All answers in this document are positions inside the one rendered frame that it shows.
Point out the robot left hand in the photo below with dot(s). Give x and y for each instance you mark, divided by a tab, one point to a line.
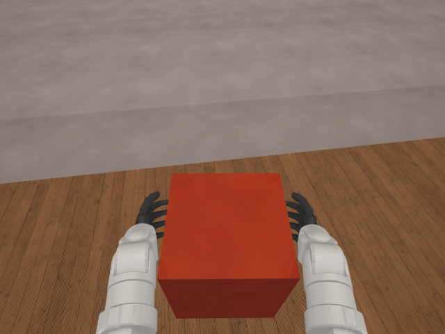
147	215

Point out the robot left forearm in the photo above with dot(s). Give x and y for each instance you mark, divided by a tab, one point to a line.
129	305

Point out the carton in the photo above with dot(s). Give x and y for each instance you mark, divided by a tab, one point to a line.
227	248

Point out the robot right forearm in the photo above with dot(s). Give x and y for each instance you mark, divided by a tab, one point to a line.
331	307

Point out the robot right hand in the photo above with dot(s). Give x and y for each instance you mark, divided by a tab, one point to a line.
305	216

